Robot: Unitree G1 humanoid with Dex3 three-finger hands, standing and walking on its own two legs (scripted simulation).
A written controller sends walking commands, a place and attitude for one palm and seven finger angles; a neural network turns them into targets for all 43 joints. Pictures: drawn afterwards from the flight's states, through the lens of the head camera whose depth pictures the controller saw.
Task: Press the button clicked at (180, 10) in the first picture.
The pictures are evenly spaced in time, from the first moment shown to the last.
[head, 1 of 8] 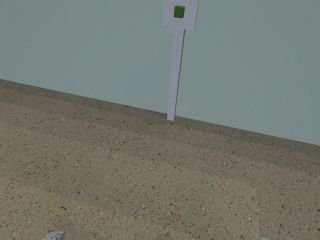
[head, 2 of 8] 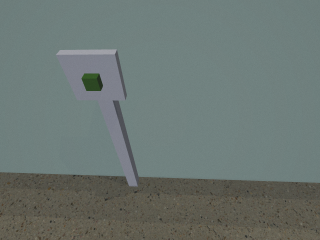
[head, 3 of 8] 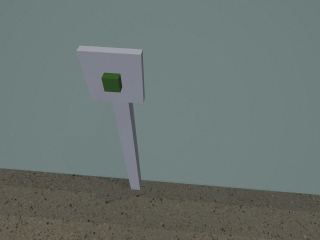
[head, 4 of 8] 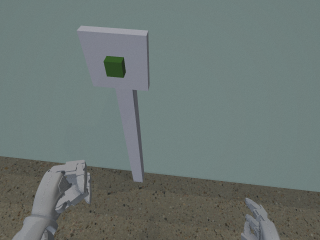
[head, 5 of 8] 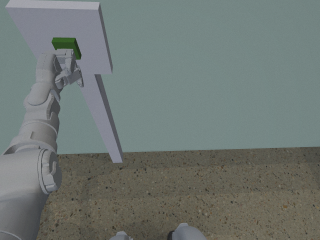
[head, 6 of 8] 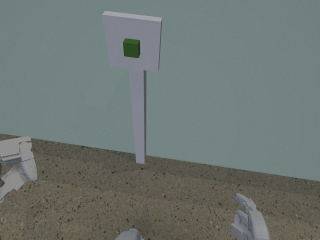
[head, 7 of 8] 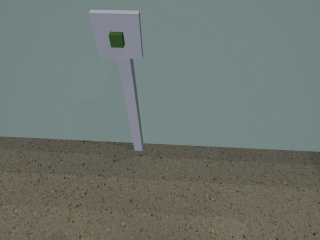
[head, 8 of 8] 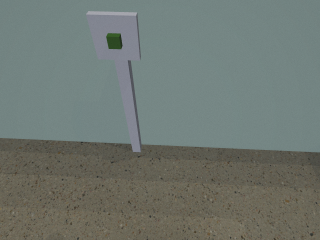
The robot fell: no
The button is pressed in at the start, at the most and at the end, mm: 0 13 0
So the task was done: yes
